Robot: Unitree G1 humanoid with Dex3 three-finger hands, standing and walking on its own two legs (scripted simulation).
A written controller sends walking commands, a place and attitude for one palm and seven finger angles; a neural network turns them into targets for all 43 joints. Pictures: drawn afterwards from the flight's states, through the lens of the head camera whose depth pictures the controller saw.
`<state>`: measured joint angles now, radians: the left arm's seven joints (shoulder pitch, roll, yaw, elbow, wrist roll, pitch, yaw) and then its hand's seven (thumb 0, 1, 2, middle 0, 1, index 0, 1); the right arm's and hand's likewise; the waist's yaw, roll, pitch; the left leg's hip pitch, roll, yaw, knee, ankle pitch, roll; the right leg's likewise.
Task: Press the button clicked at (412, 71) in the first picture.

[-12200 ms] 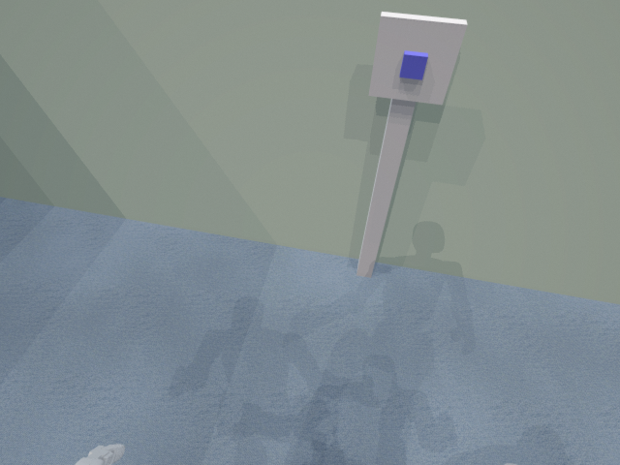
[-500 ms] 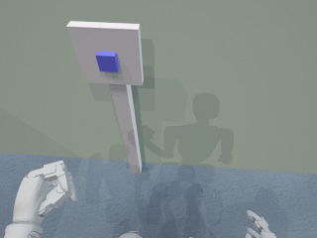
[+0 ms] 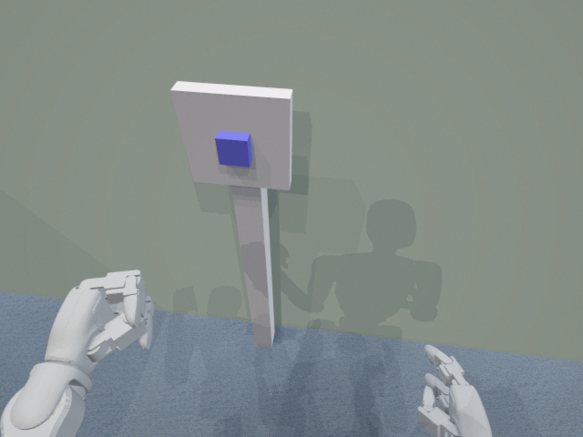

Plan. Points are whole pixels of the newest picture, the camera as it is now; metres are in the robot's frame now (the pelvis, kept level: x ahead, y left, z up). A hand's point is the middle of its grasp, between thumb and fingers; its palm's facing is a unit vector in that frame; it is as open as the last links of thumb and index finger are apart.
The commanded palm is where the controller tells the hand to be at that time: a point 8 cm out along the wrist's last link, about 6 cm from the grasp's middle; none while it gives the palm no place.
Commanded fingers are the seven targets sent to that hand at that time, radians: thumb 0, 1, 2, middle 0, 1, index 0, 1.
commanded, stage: raise the hand and make a fist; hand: left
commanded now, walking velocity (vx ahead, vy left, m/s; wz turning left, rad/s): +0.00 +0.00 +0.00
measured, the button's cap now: (234, 148) +0.52 +0.15 +0.13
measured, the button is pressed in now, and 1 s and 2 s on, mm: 0 0 0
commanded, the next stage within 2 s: aim a knuckle at the button in 0.54 s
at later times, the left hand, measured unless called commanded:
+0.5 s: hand (143, 311) +0.22 +0.19 +0.12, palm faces +0.05 -1.00 -0.06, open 3.1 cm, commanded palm +0.19 +0.24 +0.13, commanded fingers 0.00 0.90 0.90 -1.30 -1.50 -1.30 -1.50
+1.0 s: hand (193, 271) +0.29 +0.16 +0.11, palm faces -0.03 -1.00 -0.04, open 3.1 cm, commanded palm +0.26 +0.21 +0.12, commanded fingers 0.00 0.90 0.90 -1.30 -1.50 -1.30 -1.50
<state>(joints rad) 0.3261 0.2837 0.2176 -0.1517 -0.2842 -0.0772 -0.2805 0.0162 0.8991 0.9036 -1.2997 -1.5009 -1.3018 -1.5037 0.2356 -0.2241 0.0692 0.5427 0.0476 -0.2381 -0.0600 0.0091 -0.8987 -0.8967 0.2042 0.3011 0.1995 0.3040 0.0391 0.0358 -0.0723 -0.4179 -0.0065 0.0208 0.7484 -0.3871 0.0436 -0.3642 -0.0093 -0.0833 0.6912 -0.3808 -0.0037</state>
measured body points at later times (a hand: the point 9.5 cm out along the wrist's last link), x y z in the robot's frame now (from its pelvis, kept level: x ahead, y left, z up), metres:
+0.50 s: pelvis -0.01 -0.02 +0.01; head -0.02 -0.03 +0.46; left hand +0.21 +0.25 +0.13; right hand +0.17 -0.25 -0.06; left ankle +0.00 +0.09 -0.72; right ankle -0.01 -0.12 -0.72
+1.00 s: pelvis -0.01 -0.03 +0.01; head -0.01 -0.05 +0.46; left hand +0.28 +0.21 +0.11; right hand +0.15 -0.27 -0.07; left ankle +0.00 +0.09 -0.72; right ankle -0.01 -0.12 -0.72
